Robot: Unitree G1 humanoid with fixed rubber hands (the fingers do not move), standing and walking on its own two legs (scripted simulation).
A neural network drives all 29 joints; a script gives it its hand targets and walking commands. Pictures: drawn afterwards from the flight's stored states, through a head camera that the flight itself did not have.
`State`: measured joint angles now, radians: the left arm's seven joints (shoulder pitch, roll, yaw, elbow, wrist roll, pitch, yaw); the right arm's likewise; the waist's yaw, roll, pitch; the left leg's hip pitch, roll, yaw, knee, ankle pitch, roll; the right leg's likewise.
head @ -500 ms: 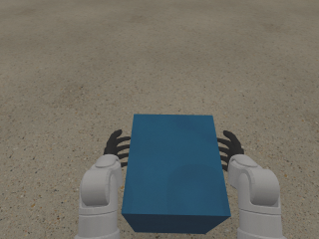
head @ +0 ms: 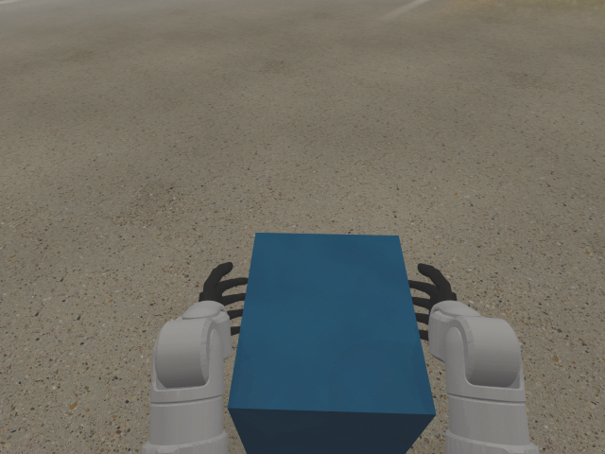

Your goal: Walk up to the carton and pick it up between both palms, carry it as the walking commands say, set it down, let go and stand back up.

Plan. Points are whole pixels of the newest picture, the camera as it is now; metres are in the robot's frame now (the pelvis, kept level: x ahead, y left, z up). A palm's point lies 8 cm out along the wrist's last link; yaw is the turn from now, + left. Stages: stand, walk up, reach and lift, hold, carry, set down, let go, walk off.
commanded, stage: carry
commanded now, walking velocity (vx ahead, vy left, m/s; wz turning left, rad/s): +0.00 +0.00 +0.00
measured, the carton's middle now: (324, 354) +0.27 +0.00 +0.02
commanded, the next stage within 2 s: none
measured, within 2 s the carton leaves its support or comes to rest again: neither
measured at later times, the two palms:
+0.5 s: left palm (197, 322) +0.27 +0.16 +0.09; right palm (421, 317) +0.28 -0.12 +0.09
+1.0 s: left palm (187, 324) +0.27 +0.17 +0.09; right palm (411, 318) +0.28 -0.11 +0.09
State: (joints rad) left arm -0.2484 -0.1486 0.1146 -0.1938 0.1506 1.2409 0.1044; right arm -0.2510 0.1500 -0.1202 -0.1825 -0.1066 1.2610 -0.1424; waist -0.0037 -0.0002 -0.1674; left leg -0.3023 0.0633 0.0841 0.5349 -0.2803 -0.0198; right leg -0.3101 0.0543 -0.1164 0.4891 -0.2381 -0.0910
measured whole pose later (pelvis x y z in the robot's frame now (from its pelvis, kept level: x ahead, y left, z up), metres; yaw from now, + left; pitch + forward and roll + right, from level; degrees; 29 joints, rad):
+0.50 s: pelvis +0.00 +0.02 +0.00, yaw +0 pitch +3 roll +0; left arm -0.23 -0.15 0.11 -0.17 0.15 1.18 0.10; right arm -0.25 0.15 -0.11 -0.14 -0.12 1.19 -0.13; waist 0.00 -0.01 -0.15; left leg -0.31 0.03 0.09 0.54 -0.28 0.01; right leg -0.33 0.02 -0.11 0.52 -0.25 -0.07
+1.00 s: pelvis +0.00 +0.03 +0.00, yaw +1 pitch +3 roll +0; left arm -0.23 -0.15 0.11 -0.15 0.16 1.15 0.10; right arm -0.25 0.15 -0.11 -0.12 -0.12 1.16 -0.13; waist 0.00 -0.01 -0.15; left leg -0.30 0.02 0.10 0.53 -0.27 0.02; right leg -0.33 0.00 -0.11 0.52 -0.24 -0.05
